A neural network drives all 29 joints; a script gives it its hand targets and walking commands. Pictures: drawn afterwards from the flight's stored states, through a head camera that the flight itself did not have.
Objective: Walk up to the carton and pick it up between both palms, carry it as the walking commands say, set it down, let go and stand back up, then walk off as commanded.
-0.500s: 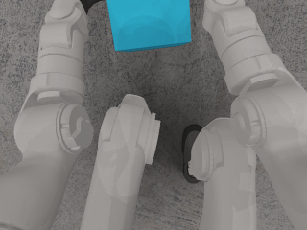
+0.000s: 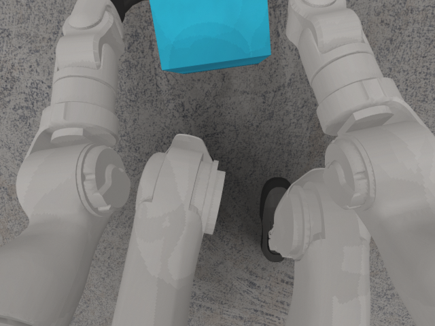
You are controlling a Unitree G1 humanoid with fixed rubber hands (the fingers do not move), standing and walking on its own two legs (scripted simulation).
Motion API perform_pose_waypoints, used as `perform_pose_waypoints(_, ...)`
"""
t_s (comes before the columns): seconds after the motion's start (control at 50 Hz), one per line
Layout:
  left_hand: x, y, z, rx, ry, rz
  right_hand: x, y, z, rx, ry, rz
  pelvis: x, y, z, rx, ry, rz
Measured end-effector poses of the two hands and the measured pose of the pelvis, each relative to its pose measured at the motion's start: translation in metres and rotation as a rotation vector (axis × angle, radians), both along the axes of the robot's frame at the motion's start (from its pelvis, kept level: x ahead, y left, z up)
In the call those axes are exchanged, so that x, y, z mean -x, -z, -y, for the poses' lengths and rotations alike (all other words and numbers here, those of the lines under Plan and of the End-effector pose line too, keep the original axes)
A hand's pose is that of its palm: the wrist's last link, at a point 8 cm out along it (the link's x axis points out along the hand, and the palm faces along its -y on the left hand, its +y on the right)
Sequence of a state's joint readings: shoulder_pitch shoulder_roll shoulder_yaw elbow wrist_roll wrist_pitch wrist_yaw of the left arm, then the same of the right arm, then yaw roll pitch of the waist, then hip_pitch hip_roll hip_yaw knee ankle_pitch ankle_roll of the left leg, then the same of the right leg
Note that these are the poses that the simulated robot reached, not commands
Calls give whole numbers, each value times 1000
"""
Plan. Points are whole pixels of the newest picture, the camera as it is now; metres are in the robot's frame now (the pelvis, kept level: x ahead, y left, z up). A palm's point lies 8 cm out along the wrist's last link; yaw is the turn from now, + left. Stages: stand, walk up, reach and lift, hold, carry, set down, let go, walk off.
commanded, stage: set down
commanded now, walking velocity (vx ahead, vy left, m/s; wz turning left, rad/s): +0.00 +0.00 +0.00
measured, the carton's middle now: out of the picture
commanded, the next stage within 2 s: let go in 1.96 s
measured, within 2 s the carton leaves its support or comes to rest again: neither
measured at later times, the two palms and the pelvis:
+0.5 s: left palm out of the picture +0.48 +0.31 -0.18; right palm out of the picture +0.57 +0.02 -0.17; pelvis -0.01 +0.01 +0.00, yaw +1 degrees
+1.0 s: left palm out of the picture +0.49 +0.33 -0.05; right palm out of the picture +0.58 +0.03 -0.04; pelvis -0.01 +0.01 +0.09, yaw +1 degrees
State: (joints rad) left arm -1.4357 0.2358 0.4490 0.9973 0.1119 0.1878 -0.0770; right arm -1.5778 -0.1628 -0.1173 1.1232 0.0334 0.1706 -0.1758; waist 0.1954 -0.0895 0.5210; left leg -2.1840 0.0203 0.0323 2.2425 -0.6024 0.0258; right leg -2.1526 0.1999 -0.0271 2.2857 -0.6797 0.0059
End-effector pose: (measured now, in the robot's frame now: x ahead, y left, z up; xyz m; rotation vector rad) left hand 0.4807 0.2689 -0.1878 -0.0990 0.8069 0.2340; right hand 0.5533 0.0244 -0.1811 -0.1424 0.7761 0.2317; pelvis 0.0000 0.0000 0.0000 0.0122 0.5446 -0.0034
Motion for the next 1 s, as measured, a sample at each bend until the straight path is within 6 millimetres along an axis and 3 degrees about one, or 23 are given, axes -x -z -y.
perform_pose_waypoints(0.16,1,1,-3,-1,-15,4,-1,-2,0,-20,-14,17,3,-1,-1,0,-5,-1)
perform_pose_waypoints(0.34,7,3,-29,-60,-66,-6,-9,-2,13,5,-5,37,6,-5,-6,7,-12,-21)
perform_pose_waypoints(0.5,0,-6,-40,-78,-83,39,-14,-10,7,-14,8,82,9,-5,-12,16,-22,-26)
perform_pose_waypoints(0.7,-17,-55,-42,-74,-112,119,-27,-59,3,9,40,149,12,-20,-14,35,-46,-66)
perform_pose_waypoints(1.0,-6,-137,-57,-87,-123,132,-28,-141,-2,18,55,141,7,-86,-14,63,-69,-178)
